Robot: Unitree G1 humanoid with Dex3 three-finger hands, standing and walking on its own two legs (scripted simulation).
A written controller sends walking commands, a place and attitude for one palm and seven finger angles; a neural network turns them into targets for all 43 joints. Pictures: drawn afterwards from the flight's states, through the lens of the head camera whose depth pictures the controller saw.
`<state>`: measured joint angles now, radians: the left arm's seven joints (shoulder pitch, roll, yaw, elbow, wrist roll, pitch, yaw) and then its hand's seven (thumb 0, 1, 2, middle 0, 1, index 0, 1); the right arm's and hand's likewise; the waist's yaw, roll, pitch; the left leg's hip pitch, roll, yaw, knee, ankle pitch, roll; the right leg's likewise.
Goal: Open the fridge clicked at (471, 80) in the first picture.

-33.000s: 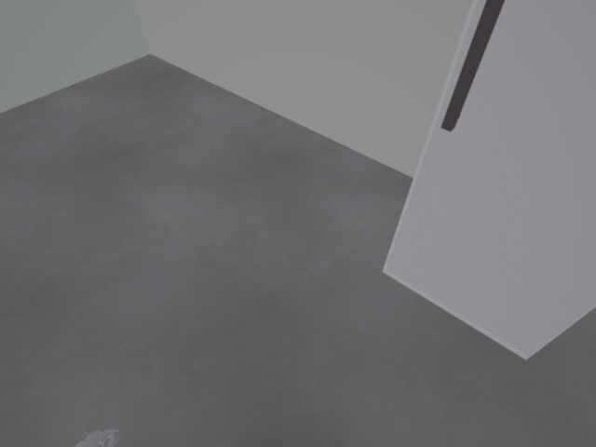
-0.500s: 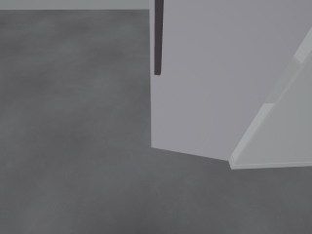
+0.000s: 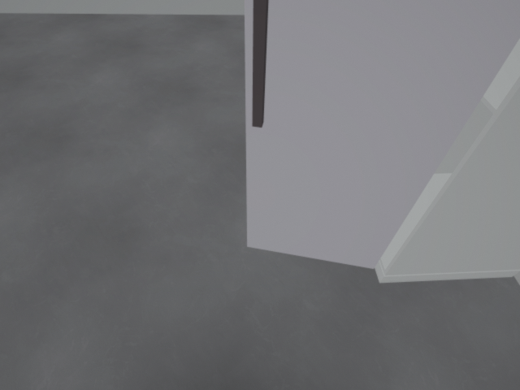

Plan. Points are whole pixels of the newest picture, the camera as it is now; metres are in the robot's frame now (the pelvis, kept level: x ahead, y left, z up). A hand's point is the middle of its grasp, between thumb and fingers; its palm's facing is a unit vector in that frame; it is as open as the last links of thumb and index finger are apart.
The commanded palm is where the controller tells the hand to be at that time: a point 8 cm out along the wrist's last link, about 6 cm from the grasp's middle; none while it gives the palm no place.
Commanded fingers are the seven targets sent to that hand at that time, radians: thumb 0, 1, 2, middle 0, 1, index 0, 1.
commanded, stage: look to check the result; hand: left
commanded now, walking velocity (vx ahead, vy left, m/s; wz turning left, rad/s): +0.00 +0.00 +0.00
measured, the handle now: (261, 43) +0.73 +0.04 +0.19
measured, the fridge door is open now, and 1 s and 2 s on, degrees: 76 76 76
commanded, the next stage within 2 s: stand and wait in 0.42 s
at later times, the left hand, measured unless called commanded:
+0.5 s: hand out of the picture +0.01 +0.18 -0.18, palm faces +0.00 -0.98 -0.19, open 7.4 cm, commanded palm none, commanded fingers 0.00 0.90 0.90 -0.20 -0.30 -0.20 -0.30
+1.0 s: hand out of the picture +0.04 +0.19 -0.17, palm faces -0.01 -0.98 -0.22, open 7.4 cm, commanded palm none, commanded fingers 0.00 0.90 0.90 -0.20 -0.30 -0.20 -0.30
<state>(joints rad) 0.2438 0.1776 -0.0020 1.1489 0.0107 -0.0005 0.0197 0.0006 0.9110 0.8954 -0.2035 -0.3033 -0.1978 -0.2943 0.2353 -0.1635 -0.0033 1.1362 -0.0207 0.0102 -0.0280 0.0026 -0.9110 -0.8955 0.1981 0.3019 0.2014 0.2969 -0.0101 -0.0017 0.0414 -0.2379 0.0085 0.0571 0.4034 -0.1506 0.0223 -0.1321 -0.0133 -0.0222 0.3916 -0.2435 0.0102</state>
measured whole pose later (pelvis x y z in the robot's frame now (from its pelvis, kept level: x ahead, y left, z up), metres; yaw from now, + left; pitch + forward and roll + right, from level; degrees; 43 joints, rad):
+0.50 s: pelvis +0.01 +0.00 +0.00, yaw +0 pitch -1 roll +0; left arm 0.23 0.18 0.00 1.16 0.01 0.00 0.02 0.00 0.91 0.90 -0.20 -0.30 -0.20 -0.29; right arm 0.21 -0.17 0.00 1.14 -0.02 0.01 -0.03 0.00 -0.91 -0.90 0.20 0.30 0.20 0.30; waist -0.01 0.00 0.05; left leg -0.23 0.01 0.05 0.40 -0.16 0.02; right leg -0.12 -0.01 -0.02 0.38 -0.25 0.01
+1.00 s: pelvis +0.02 -0.01 +0.00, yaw +0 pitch -1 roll +0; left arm 0.21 0.21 0.00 1.15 0.01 -0.01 0.01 0.00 0.91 0.90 -0.20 -0.30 -0.20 -0.29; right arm 0.18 -0.20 0.00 1.15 -0.02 0.00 -0.03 0.00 -0.91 -0.90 0.20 0.30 0.20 0.30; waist -0.01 -0.01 0.05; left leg -0.19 0.02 0.06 0.37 -0.16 0.01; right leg -0.08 -0.01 -0.02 0.34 -0.24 0.00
